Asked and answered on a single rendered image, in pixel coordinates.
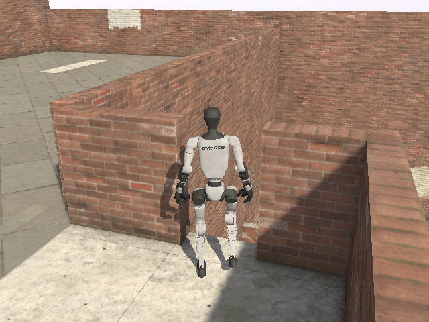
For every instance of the left robot shin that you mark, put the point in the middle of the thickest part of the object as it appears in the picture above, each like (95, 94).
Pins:
(200, 246)

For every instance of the robot shin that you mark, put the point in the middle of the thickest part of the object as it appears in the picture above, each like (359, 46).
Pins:
(232, 235)
(200, 246)

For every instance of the right robot forearm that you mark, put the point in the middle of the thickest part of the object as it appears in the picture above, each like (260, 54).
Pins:
(245, 179)

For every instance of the left robot forearm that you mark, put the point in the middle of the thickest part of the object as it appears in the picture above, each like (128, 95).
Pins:
(181, 180)

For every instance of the robot left hand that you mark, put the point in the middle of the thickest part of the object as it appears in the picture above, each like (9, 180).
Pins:
(182, 196)

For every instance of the robot left upper arm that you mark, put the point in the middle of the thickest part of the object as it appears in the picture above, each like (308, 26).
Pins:
(189, 153)

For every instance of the robot right upper arm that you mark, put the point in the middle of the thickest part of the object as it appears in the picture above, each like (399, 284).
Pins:
(237, 152)

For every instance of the right robot shin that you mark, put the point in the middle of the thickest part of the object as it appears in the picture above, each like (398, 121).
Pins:
(232, 235)

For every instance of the robot right hand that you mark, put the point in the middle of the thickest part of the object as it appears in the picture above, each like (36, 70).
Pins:
(243, 193)

